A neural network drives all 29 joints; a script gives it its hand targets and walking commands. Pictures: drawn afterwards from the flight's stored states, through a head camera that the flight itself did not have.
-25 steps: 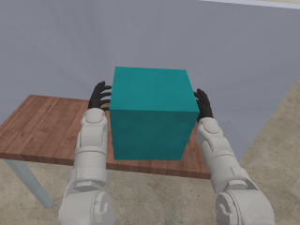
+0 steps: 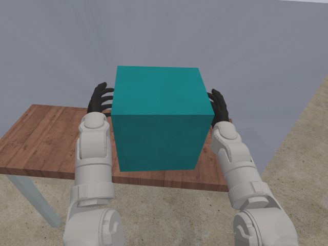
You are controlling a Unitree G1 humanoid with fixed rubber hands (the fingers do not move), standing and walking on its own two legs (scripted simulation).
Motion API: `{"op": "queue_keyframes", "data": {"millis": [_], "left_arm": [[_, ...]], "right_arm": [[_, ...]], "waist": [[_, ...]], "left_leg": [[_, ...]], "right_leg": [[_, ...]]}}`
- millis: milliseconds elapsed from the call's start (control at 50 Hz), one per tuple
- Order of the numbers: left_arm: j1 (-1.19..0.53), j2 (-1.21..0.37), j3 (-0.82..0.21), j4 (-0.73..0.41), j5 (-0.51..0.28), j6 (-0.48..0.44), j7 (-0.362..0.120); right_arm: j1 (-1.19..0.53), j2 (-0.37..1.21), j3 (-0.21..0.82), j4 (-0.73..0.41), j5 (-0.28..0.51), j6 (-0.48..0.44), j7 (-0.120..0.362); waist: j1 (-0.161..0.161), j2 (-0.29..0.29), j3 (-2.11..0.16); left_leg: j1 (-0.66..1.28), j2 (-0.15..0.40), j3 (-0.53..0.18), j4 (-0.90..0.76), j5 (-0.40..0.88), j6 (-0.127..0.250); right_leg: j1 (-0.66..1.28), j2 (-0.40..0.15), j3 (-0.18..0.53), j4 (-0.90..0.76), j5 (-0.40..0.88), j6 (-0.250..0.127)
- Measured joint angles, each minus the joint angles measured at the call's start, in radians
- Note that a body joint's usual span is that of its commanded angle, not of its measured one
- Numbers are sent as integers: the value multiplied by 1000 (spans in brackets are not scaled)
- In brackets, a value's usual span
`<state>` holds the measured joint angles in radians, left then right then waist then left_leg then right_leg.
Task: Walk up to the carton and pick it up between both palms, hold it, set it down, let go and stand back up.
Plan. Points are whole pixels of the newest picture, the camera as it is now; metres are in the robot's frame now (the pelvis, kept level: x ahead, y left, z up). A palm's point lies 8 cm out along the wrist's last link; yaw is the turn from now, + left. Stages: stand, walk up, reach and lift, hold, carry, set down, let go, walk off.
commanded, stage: reach and lift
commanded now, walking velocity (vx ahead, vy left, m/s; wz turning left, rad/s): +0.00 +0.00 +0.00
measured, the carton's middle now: (158, 120) +0.41 +0.00 +0.12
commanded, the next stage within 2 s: hold in 0.86 s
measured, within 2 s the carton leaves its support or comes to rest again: neither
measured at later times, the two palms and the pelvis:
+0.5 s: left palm (95, 113) +0.38 +0.15 +0.18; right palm (220, 119) +0.36 -0.15 +0.16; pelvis +0.00 +0.00 +0.00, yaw +0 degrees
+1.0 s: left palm (90, 112) +0.36 +0.15 +0.20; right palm (222, 116) +0.35 -0.14 +0.18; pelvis +0.00 +0.00 +0.00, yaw +0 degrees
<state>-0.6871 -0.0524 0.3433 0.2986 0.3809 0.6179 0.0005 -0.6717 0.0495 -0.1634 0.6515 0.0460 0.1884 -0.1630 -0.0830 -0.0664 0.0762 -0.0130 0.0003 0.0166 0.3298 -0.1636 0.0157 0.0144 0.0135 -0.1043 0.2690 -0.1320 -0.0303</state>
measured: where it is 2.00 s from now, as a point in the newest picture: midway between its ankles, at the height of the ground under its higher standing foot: outside the picture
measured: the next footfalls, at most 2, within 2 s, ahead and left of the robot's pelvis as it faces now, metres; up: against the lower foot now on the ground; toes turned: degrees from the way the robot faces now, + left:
none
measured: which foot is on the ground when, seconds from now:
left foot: down 0.00-1.00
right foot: down 0.00-1.00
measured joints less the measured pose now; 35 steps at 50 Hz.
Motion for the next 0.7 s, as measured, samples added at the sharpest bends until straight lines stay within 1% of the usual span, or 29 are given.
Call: {"op": "queue_keyframes", "data": {"millis": [180,280,440,620,700], "left_arm": [[50,-4,-15,-81,1,18,-13],[62,-4,-24,-109,-2,33,-14],[45,1,-25,-111,-3,52,-14],[8,6,-8,-87,4,64,-17],[11,5,-9,-102,8,75,-18]], "right_arm": [[37,-13,63,-65,44,6,-22],[53,-16,78,-91,56,15,-28],[43,-17,73,-101,59,30,-29],[8,-12,53,-75,49,40,-26],[6,-15,59,-78,56,42,-26]], "waist": [[-15,-2,20],[-18,-3,20],[-16,2,16],[-14,2,10],[-15,1,8]], "left_leg": [[24,5,-9,12,-16,-4],[23,4,-11,16,-19,-4],[16,3,-9,14,-14,-3],[16,1,-7,6,-5,-3],[18,2,-8,7,-5,-4]], "right_leg": [[36,6,-7,-10,-7,-1],[36,6,-9,-6,-10,-2],[25,4,-7,0,-9,-2],[21,2,-5,0,-4,-2],[25,4,-6,-4,-2,-3]]}}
